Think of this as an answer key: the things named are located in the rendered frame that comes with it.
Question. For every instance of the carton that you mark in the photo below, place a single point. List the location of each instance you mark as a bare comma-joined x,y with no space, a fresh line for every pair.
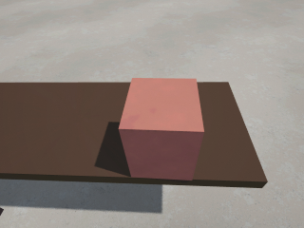
162,128

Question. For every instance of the table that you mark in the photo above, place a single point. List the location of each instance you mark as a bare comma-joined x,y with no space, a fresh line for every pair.
69,131

